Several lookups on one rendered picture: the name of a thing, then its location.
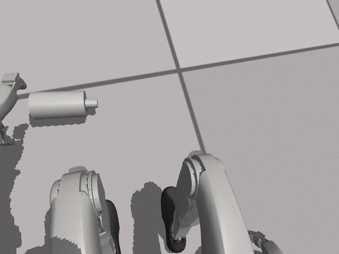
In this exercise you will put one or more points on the right robot hand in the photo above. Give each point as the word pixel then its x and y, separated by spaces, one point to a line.
pixel 260 240

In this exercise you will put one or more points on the left robot foot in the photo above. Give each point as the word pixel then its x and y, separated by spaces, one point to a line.
pixel 114 225

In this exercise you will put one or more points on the bottle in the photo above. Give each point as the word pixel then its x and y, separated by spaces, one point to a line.
pixel 62 104

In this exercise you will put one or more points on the left robot hand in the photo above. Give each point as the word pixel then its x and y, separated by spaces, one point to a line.
pixel 10 83

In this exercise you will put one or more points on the right robot foot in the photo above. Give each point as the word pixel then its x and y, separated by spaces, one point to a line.
pixel 168 208

